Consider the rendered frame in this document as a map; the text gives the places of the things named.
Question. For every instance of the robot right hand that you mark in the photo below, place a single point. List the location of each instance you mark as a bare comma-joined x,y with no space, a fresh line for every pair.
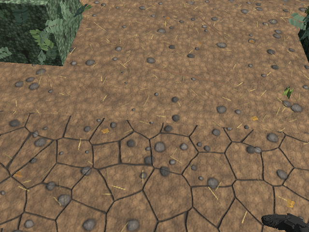
288,222

